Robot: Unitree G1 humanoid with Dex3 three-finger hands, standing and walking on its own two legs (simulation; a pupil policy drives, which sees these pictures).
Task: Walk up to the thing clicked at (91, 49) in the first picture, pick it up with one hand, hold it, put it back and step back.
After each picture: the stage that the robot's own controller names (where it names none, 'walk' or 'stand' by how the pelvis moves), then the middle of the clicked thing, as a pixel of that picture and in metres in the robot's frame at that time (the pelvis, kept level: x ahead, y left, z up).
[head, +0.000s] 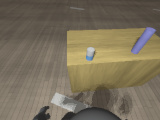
stand; (90, 54) +0.57 +0.01 +0.00
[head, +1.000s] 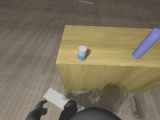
sink last; (82, 53) +0.50 +0.09 +0.03
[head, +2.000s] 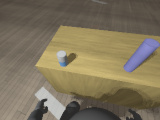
stand; (62, 59) +0.41 +0.22 +0.04
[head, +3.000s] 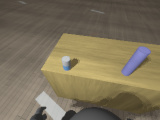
stand; (66, 63) +0.43 +0.20 +0.00
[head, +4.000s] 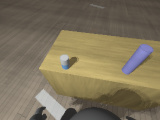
stand; (65, 62) +0.42 +0.21 +0.01
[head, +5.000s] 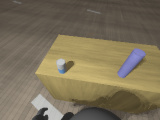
stand; (61, 66) +0.40 +0.22 +0.00
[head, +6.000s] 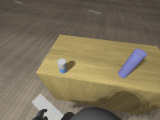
stand; (62, 66) +0.40 +0.22 +0.00
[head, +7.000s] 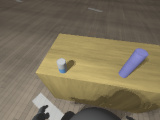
rise first; (62, 66) +0.40 +0.22 +0.00
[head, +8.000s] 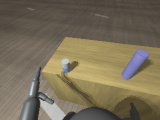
rise first; (66, 65) +0.41 +0.23 +0.00
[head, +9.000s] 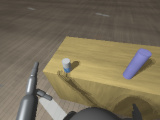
go down; (67, 65) +0.42 +0.22 +0.00
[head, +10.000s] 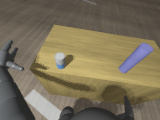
go down; (60, 61) +0.41 +0.20 +0.03
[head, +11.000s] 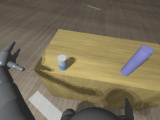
approach; (62, 62) +0.41 +0.20 +0.03
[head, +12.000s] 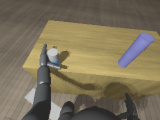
close in; (54, 57) +0.41 +0.23 +0.06
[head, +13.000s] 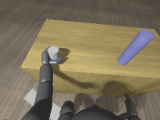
lift; (55, 55) +0.43 +0.22 +0.07
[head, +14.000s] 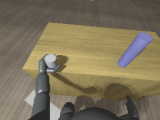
lift; (52, 63) +0.37 +0.23 +0.07
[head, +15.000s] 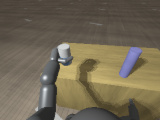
lift; (65, 55) +0.34 +0.16 +0.23
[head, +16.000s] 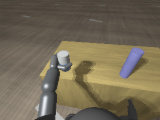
hold; (64, 61) +0.33 +0.17 +0.18
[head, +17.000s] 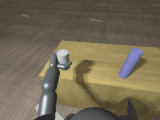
hold; (64, 60) +0.33 +0.17 +0.18
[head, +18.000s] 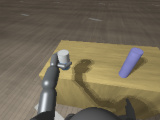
crouch; (64, 60) +0.35 +0.17 +0.17
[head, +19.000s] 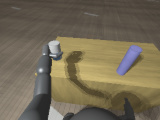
lower; (55, 50) +0.42 +0.23 +0.17
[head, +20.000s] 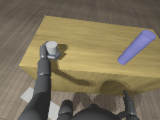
lower; (53, 51) +0.45 +0.23 +0.07
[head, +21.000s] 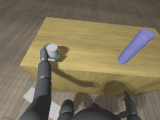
lower; (53, 53) +0.44 +0.22 +0.07
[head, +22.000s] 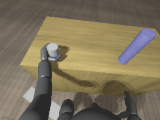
lower; (54, 52) +0.44 +0.22 +0.07
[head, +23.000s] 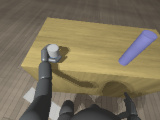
lower; (54, 54) +0.43 +0.22 +0.07
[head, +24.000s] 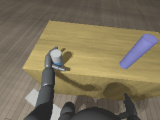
withdraw; (57, 59) +0.40 +0.21 +0.06
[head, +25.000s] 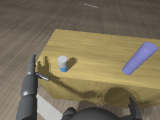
sink last; (63, 64) +0.39 +0.19 +0.05
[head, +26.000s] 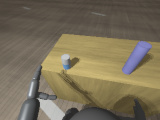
stand; (66, 62) +0.43 +0.21 +0.05
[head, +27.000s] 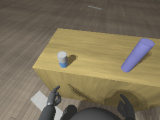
stand; (63, 60) +0.42 +0.21 +0.06
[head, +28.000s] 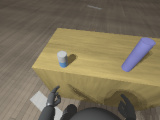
stand; (63, 59) +0.42 +0.21 +0.06
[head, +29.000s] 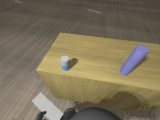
stand; (65, 63) +0.41 +0.20 +0.02
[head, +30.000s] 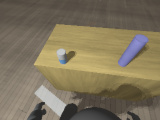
walk; (62, 56) +0.45 +0.22 +0.02
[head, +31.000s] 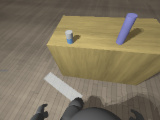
walk; (69, 37) +0.68 +0.24 +0.02
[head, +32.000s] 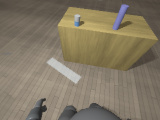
stand; (77, 20) +1.02 +0.19 +0.02
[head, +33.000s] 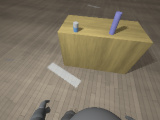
stand; (75, 27) +1.02 +0.22 +0.00
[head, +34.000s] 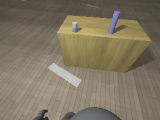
stand; (74, 27) +1.03 +0.23 +0.00
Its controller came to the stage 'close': yes
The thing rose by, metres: 0.21
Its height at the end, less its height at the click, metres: +0.00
